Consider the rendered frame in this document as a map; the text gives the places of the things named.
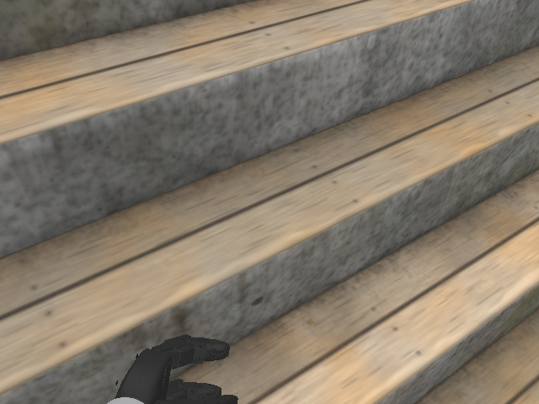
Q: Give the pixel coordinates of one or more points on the robot left hand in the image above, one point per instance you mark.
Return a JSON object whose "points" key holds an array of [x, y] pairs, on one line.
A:
{"points": [[147, 380]]}

